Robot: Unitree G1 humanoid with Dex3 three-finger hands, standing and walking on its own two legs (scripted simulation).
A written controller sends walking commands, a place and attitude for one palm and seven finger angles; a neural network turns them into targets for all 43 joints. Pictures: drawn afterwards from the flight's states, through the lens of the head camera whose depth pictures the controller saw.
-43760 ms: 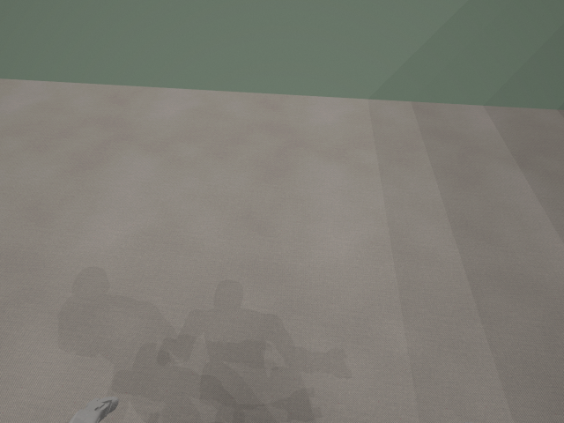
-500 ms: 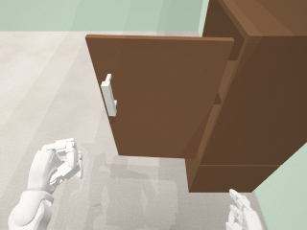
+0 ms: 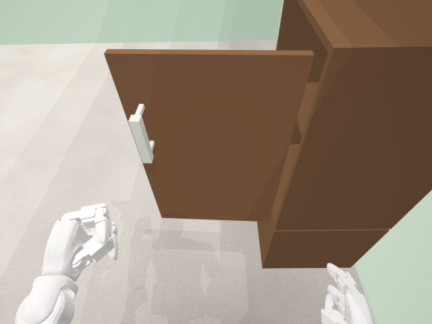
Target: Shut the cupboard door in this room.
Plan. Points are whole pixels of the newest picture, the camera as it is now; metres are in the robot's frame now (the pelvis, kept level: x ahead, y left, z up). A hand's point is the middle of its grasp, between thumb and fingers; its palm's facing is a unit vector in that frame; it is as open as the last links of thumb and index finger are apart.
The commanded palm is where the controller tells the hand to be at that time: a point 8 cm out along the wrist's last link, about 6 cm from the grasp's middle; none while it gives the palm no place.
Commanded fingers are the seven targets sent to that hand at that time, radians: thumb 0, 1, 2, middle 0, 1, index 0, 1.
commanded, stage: bring the fist close to the handle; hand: left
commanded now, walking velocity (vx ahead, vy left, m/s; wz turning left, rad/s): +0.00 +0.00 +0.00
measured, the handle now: (144, 134) +0.48 +0.20 +0.09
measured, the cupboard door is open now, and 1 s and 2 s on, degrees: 87 87 80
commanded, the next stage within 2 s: push the door shut along its arc in 1.30 s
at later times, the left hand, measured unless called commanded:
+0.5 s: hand (122, 195) +0.31 +0.19 +0.09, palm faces +0.04 -1.00 -0.03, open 3.1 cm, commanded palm +0.29 +0.23 +0.09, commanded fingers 0.00 0.90 0.90 -1.30 -1.50 -1.30 -1.50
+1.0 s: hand (150, 168) +0.38 +0.16 +0.09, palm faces +0.01 -1.00 -0.01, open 3.1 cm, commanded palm +0.35 +0.22 +0.09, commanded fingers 0.00 0.90 0.90 -1.30 -1.50 -1.30 -1.50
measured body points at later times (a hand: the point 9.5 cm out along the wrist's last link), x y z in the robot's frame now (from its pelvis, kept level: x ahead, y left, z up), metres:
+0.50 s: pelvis +0.01 +0.01 +0.00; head +0.04 +0.00 +0.45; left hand +0.30 +0.25 +0.10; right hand +0.16 -0.24 -0.09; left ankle -0.01 +0.12 -0.71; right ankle +0.01 -0.11 -0.71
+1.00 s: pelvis +0.00 +0.01 +0.01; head +0.04 +0.00 +0.45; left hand +0.37 +0.21 +0.09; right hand +0.12 -0.24 -0.10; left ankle -0.01 +0.12 -0.71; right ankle +0.01 -0.11 -0.71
